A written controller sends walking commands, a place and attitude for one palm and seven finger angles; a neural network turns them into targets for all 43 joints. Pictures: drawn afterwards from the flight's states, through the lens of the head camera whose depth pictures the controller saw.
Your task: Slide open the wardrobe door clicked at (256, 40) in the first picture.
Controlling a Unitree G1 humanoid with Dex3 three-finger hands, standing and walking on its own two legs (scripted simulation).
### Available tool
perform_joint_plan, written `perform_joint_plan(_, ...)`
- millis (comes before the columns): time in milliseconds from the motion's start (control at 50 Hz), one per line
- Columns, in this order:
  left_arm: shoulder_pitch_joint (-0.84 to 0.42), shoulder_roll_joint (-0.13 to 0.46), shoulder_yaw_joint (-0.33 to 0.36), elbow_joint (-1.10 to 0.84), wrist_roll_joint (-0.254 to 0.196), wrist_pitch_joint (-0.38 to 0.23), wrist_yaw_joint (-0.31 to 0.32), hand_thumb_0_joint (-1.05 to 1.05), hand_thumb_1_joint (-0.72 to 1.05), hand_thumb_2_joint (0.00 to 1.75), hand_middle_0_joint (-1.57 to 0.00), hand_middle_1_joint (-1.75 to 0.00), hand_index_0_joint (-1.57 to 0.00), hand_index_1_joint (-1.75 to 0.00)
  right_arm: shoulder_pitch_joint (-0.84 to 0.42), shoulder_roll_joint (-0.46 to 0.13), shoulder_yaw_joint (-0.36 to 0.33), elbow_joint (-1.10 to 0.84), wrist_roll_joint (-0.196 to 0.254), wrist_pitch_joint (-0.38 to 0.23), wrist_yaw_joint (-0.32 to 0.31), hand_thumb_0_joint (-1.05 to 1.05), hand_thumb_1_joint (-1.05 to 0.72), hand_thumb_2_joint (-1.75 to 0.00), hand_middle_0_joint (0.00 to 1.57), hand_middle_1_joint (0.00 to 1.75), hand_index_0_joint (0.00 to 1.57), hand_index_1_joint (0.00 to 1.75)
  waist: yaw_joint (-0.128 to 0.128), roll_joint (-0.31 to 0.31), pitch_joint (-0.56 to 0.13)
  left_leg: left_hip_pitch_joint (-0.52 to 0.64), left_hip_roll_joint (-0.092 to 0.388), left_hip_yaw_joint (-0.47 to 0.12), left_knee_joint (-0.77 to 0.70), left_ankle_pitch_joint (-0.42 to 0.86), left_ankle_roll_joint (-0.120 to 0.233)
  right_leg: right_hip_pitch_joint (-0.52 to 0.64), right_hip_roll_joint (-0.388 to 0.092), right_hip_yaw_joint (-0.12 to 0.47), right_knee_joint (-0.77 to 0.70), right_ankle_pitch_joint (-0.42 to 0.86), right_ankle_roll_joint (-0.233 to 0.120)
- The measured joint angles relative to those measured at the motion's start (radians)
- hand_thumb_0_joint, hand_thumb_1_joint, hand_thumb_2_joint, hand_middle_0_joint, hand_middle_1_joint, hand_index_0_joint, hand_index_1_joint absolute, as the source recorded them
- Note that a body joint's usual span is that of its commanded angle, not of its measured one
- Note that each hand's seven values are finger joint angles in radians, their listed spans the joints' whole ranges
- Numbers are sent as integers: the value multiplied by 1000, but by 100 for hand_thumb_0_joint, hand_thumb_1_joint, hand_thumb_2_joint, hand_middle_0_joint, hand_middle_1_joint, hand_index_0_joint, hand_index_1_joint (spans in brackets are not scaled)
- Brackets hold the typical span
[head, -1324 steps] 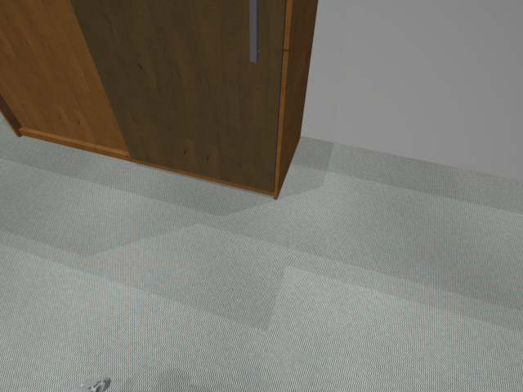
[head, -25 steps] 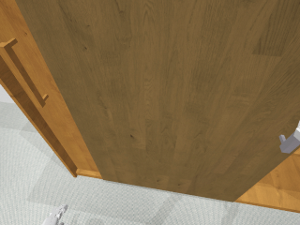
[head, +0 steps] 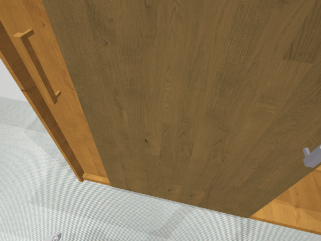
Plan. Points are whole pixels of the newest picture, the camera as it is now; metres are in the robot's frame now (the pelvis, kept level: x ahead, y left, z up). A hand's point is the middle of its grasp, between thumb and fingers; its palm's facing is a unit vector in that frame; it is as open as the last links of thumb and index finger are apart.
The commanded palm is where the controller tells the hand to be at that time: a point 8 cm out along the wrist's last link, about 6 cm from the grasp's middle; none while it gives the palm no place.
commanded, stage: stop walking and hold the door there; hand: right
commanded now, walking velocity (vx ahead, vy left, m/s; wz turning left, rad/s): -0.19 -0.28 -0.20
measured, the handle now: out of the picture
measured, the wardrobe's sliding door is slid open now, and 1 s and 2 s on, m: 0.61 0.60 0.60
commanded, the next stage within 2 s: loosen the grip on the handle in 1.60 s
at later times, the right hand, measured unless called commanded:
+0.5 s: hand out of the picture +0.35 -0.38 +0.09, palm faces +0.48 +0.82 -0.31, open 5.8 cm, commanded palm +0.31 -0.42 +0.09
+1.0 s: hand out of the picture +0.36 -0.38 +0.09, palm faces +0.35 +0.91 -0.20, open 6.1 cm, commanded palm +0.32 -0.41 +0.09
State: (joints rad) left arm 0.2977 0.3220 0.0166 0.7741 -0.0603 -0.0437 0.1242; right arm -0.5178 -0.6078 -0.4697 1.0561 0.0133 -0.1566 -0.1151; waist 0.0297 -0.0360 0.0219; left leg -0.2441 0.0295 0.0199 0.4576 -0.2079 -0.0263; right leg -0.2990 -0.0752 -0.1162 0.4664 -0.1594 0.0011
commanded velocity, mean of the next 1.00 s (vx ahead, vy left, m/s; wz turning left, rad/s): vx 0.00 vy -0.16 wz -0.09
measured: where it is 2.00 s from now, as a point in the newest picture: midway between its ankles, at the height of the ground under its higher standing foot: outside the picture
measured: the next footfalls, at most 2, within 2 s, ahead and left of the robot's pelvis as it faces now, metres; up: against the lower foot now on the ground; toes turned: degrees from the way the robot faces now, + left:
left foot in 0.50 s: -0.05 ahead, +0.06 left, +0.00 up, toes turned +7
right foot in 0.76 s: +0.03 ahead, -0.32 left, +0.00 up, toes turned -14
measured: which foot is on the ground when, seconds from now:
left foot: down 0.00-0.26, up 0.28-0.48, down 0.50-0.76, up 0.78-0.94, down 0.96-1.00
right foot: down 0.00-0.48, up 0.50-0.74, down 0.76-0.98, up 1.00-1.00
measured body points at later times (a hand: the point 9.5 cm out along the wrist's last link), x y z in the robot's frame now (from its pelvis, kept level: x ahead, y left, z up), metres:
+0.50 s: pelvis -0.05 -0.06 -0.01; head +0.02 -0.04 +0.43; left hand +0.10 +0.17 -0.14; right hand +0.32 -0.42 +0.11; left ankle -0.08 +0.05 -0.74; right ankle +0.04 -0.13 -0.74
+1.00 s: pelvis -0.06 -0.14 -0.03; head +0.04 -0.13 +0.41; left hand +0.14 +0.03 -0.16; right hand +0.33 -0.42 +0.11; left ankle -0.02 -0.09 -0.74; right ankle -0.01 -0.31 -0.74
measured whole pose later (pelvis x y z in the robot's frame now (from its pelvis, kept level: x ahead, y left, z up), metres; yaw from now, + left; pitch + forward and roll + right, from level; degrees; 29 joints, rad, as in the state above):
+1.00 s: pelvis -0.06 -0.14 -0.03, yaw -8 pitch -2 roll -3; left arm 0.08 0.18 -0.06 0.66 -0.04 -0.09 0.08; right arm -0.65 -0.29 -0.18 0.51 0.07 -0.06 -0.11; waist -0.01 -0.02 0.26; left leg -0.36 0.00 0.09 0.77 -0.37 0.06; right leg -0.40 -0.07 -0.08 0.70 -0.27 0.03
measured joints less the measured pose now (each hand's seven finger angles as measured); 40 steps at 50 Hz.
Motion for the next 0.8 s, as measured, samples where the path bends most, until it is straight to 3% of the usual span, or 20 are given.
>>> perform_joint_plan(120,-43,21,19,-20,1,20,-5,1,91,90,-20,-30,-20,-30,-15,27,5,-12,-14,-18,17,-7,-61,-82,29,128,37,139,-2,-27,21,-11,13,16,34,-18,-10,-37,12,27,71,-37,3)
perform_joint_plan(200,-78,36,28,-21,2,31,-3,1,91,90,-20,-30,-20,-30,-29,60,16,-34,-23,-20,44,-10,-59,-83,32,131,40,140,7,-25,34,-19,56,15,66,-31,-36,-35,49,42,101,-89,11)
perform_joint_plan(220,-85,37,28,-23,3,32,-2,1,91,90,-20,-30,-20,-30,-35,70,18,-41,-26,-21,52,-10,-58,-83,32,132,41,140,10,-19,39,-21,71,15,75,-34,-46,-30,56,29,85,-45,8)
perform_joint_plan(260,-102,30,25,-32,5,38,1,1,91,90,-20,-30,-20,-30,-45,81,33,-58,-28,-30,59,-13,-57,-83,35,134,42,140,6,0,50,-34,100,1,94,-36,-60,-24,82,9,67,-18,-32)
perform_joint_plan(300,-114,14,20,-54,7,40,-1,1,91,90,-20,-30,-20,-30,-54,87,63,-83,-30,-37,49,-13,-57,-83,36,134,43,140,-5,13,59,-77,112,-3,173,-107,-33,-34,96,-7,61,-17,-64)
perform_joint_plan(380,-131,-34,-3,-86,7,24,-12,1,91,90,-20,-30,-20,-30,-82,105,108,-127,-16,-23,11,-12,-62,-80,32,133,42,139,-9,-4,85,-152,73,34,451,-297,-6,-60,92,0,22,27,-84)
perform_joint_plan(440,-125,-68,-25,-91,5,14,-25,1,91,90,-20,-30,-20,-30,-116,115,133,-135,-5,0,1,-12,-65,-78,29,132,39,139,-24,-7,92,-99,57,98,389,-325,3,-73,101,-1,-15,62,-88)
perform_joint_plan(480,-110,-82,-39,-99,10,12,-38,1,91,90,-20,-30,-20,-30,-136,116,147,-138,2,9,8,-12,-66,-77,28,133,38,138,-34,2,87,-10,58,136,198,-255,26,-103,119,-9,1,61,-85)
perform_joint_plan(500,-108,-83,-45,-99,14,13,-47,1,91,90,-20,-30,-20,-30,-143,115,149,-145,2,8,16,-12,-66,-77,29,133,37,138,-38,10,90,11,70,133,129,-173,46,-139,132,-9,65,-8,-61)
perform_joint_plan(520,-118,-74,-47,-89,16,13,-56,1,91,90,-20,-30,-20,-30,-140,122,143,-157,6,0,19,-12,-66,-77,29,133,37,138,-39,-5,107,6,71,132,137,-148,43,-184,137,26,204,-109,-30)
perform_joint_plan(560,-123,-58,-44,-56,20,5,-69,1,91,89,-20,-30,-20,-30,-112,138,147,-195,22,-6,20,-12,-66,-77,29,134,37,138,-41,-13,129,10,87,113,145,-155,15,-267,155,96,531,-227,12)
perform_joint_plan(600,-107,-53,-44,-33,23,-8,-71,1,91,89,-20,-30,-20,-30,-82,158,150,-243,28,-5,27,-11,-65,-79,31,135,39,139,-30,7,138,39,121,108,116,-157,-15,-290,136,114,679,-261,27)
perform_joint_plan(640,-91,-52,-42,-24,25,-12,-69,1,91,89,-20,-30,-20,-30,-55,171,150,-289,16,-14,44,-11,-63,-80,34,136,40,139,-14,44,148,67,166,108,86,-148,-40,-250,88,95,587,-275,23)
perform_joint_plan(680,-82,-45,-34,-30,25,-12,-61,1,91,89,-20,-30,-20,-30,-44,184,164,-342,5,-12,51,-11,-62,-80,37,137,41,139,-2,77,162,80,212,107,84,-148,-62,-175,50,59,377,-250,18)
perform_joint_plan(720,-81,-29,-17,-41,22,-9,-46,1,91,89,-20,-30,-20,-30,-23,215,181,-420,3,-22,46,-10,-61,-81,39,138,42,140,1,92,175,63,255,99,143,-167,-80,-86,36,12,163,-133,24)
perform_joint_plan(760,-87,2,6,-63,14,-10,-29,1,91,90,-20,-30,-20,-30,-9,251,213,-505,16,-17,34,-9,-61,-82,41,138,43,140,-3,50,175,-17,253,83,321,-185,-67,-17,-2,-8,49,84,12)
perform_joint_plan(800,-136,-36,29,-48,4,-24,-21,1,91,90,-20,-30,-20,-30,-50,252,250,-544,23,-9,24,-8,-62,-82,42,139,41,140,-6,81,214,-116,219,-9,553,-320,-43,-49,14,-10,136,-7,32)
